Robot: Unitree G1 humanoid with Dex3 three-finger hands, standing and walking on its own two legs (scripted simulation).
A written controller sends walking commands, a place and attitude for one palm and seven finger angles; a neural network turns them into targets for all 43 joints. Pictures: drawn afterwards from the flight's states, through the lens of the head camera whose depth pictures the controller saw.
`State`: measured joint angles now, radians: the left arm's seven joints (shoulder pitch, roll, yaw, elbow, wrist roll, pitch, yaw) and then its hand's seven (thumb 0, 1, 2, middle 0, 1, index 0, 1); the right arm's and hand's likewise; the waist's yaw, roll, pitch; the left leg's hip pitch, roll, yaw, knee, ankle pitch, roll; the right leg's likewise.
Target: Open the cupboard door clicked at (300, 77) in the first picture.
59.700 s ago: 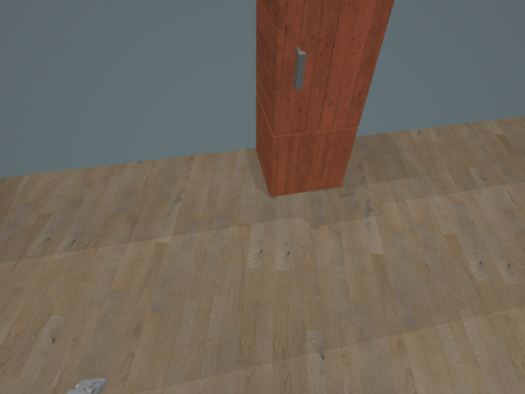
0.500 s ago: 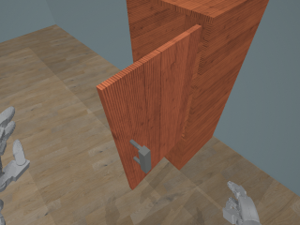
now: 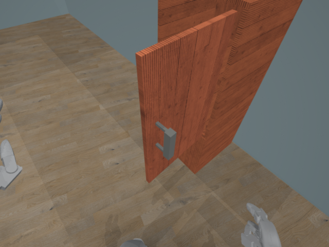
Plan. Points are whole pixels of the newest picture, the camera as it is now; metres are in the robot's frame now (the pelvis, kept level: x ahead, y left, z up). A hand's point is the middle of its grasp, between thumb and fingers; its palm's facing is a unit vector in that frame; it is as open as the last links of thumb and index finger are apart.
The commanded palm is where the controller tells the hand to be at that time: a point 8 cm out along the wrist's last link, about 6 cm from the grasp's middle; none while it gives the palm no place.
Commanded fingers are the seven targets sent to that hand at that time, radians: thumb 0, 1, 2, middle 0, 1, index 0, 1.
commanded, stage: step back with the hand held close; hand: left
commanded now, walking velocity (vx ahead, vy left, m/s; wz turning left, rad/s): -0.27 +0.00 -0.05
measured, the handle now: (164, 140) +0.42 +0.03 -0.03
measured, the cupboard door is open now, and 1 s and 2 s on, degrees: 94 94 94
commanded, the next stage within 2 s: stop stepping back and stand still in 0.36 s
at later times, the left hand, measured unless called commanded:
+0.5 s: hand out of the picture +0.11 +0.23 +0.18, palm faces +0.40 -0.79 -0.46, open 7.4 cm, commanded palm +0.05 +0.27 +0.19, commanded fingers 0.00 0.90 0.90 -0.20 -0.30 -0.20 -0.30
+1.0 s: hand out of the picture +0.04 +0.22 +0.17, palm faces +0.34 -0.81 -0.47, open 7.4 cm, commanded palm +0.00 +0.26 +0.19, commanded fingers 0.00 0.90 0.90 -0.20 -0.30 -0.20 -0.30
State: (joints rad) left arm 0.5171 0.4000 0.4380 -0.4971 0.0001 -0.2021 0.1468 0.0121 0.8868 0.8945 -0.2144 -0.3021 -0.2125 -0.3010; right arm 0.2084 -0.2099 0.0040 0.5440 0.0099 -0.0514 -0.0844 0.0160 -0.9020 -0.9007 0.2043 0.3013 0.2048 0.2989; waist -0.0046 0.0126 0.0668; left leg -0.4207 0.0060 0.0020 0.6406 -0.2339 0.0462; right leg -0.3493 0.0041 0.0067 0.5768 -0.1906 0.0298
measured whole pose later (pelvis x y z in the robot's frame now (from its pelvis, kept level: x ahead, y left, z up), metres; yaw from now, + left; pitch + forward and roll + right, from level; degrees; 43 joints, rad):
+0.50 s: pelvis -0.12 -0.02 -0.01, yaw -5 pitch +5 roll -1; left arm 0.53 0.43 0.46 -0.58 -0.07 -0.24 0.17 0.01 0.89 0.90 -0.21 -0.30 -0.21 -0.30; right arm 0.10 -0.16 0.01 0.63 -0.02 -0.15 -0.04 0.02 -0.90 -0.90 0.21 0.30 0.21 0.30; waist 0.06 -0.02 0.01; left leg -0.62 0.09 0.10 0.47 0.00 -0.01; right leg -0.09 0.04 0.02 0.48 -0.50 -0.03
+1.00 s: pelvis -0.17 -0.02 +0.01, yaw -6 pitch -1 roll +1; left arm 0.61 0.40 0.39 -0.46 -0.02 -0.20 0.16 0.01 0.88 0.89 -0.22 -0.30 -0.21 -0.30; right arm 0.30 -0.23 -0.01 0.67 0.00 -0.08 -0.08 0.02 -0.90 -0.90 0.20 0.30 0.20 0.30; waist 0.00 -0.02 -0.04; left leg -0.41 -0.01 0.03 0.82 -0.35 0.00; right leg -0.25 0.02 -0.06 0.51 -0.24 -0.05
